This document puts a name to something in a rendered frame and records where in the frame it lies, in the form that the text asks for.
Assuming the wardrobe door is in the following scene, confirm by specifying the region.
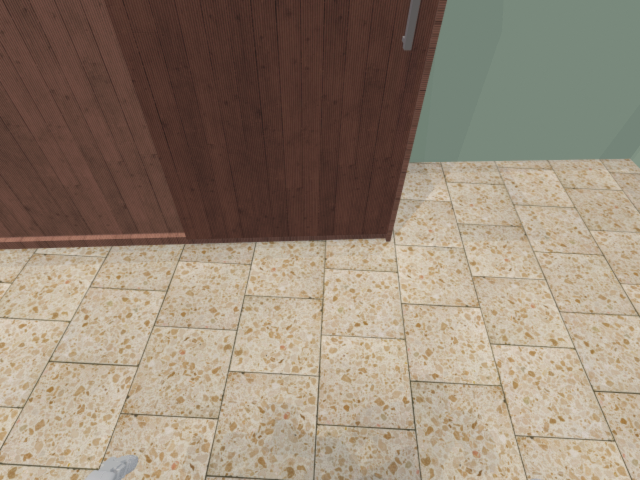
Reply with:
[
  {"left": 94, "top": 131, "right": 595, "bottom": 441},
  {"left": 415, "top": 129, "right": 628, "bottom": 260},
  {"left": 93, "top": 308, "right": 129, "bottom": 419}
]
[
  {"left": 104, "top": 0, "right": 439, "bottom": 240},
  {"left": 0, "top": 0, "right": 184, "bottom": 237}
]

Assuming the left robot hand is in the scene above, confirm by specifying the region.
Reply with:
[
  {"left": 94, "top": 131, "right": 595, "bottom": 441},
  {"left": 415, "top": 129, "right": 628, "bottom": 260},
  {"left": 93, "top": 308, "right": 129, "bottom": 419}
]
[{"left": 85, "top": 455, "right": 138, "bottom": 480}]

